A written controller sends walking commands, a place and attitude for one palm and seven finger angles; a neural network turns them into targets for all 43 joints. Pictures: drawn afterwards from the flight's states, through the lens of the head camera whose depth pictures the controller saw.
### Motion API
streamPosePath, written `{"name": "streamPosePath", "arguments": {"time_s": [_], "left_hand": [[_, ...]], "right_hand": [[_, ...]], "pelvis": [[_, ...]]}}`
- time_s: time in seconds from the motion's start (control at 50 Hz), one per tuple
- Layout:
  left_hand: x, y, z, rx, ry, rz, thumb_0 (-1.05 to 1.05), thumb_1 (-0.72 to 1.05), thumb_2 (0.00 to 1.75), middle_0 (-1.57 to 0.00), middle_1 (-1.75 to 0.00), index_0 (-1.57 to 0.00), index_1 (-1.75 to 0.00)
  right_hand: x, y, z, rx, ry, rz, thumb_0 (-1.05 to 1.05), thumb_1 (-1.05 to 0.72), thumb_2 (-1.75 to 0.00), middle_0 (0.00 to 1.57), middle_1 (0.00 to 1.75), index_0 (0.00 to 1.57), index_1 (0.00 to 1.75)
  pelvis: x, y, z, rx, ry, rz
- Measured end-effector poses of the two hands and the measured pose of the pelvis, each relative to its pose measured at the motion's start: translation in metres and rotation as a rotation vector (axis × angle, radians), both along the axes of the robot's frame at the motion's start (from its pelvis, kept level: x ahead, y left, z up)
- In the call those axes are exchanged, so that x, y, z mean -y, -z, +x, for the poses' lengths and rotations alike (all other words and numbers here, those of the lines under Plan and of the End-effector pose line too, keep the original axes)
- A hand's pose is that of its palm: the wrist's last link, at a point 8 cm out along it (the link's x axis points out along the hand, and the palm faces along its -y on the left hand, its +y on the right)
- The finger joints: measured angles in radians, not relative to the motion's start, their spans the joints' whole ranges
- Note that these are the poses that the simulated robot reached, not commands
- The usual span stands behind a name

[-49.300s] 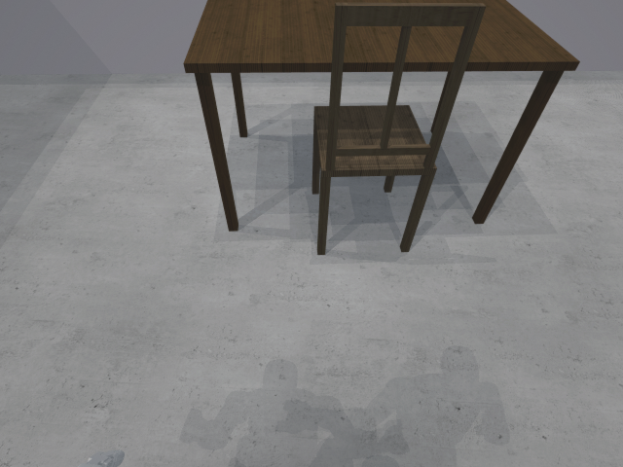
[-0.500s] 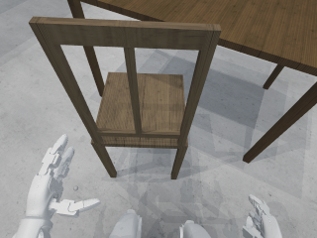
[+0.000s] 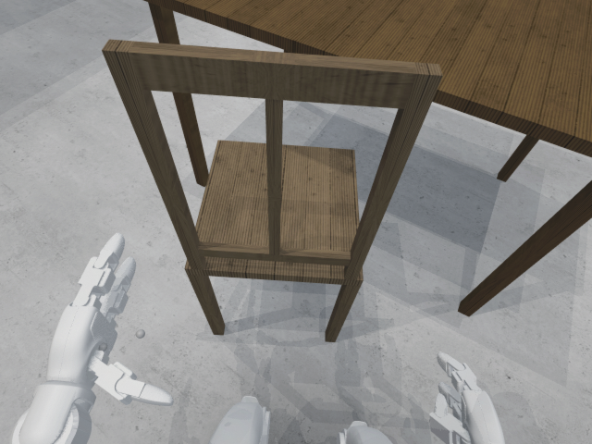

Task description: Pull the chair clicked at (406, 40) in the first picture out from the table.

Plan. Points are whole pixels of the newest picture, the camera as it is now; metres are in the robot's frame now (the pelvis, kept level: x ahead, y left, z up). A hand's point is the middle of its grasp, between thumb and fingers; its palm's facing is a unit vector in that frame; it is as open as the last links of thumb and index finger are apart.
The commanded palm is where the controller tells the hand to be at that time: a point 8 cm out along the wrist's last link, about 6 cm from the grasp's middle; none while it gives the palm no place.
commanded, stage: raise the hand toward the chair's back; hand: left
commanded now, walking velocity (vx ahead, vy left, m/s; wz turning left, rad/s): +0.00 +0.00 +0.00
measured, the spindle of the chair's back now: (274, 192) +0.48 +0.07 +0.03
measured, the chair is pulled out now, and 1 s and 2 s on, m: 0.27 0.27 0.27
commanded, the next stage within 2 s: aim the fingers beside a spindle in 0.56 s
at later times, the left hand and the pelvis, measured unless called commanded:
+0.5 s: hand (147, 322) +0.25 +0.20 +0.05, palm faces +0.03 -1.00 -0.06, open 16.9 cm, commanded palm +0.23 +0.25 +0.05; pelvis +0.01 -0.01 +0.00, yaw +0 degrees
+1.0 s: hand (157, 315) +0.26 +0.19 +0.04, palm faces +0.03 -1.00 -0.07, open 16.9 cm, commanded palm +0.24 +0.25 +0.04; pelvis +0.01 -0.02 +0.00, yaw +0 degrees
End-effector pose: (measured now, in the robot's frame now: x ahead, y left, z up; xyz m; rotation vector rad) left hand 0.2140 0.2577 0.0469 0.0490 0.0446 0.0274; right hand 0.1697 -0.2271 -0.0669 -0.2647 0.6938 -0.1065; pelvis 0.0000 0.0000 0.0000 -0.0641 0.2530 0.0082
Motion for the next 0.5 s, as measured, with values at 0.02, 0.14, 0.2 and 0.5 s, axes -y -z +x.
{"name": "streamPosePath", "arguments": {"time_s": [0.02,0.14,0.2,0.5], "left_hand": [[-0.001,0.0,0.001,-0.001,0.001,0.001,-0.01,-0.49,0.3,-0.06,-0.08,-0.06,-0.08],[-0.004,-0.004,0.008,0.002,0.0,0.002,-0.01,-0.49,0.3,-0.06,-0.08,-0.06,-0.08],[-0.003,-0.004,0.011,0.0,0.002,-0.002,-0.01,-0.49,0.3,-0.06,-0.08,-0.06,-0.08],[0.006,-0.005,0.012,0.005,-0.007,0.008,-0.01,-0.5,0.3,-0.06,-0.08,-0.06,-0.08]], "right_hand": [[0.001,0.0,-0.002,-0.007,0.005,-0.003,0.02,-0.9,-0.89,0.2,0.3,0.21,0.3],[0.012,-0.001,-0.015,-0.034,0.04,-0.021,0.02,-0.9,-0.89,0.2,0.3,0.2,0.3],[0.016,-0.002,-0.018,-0.038,0.052,-0.028,0.02,-0.9,-0.89,0.2,0.3,0.2,0.3],[0.021,-0.002,-0.007,-0.019,0.042,-0.013,0.02,-0.9,-0.89,0.2,0.3,0.2,0.3]], "pelvis": [[0.0,0.0,0.0,0.0,0.001,0.0],[-0.001,-0.003,0.002,0.002,0.006,0.002],[-0.001,-0.004,0.003,0.001,0.007,0.004],[0.006,-0.005,0.006,-0.002,0.008,0.011]]}}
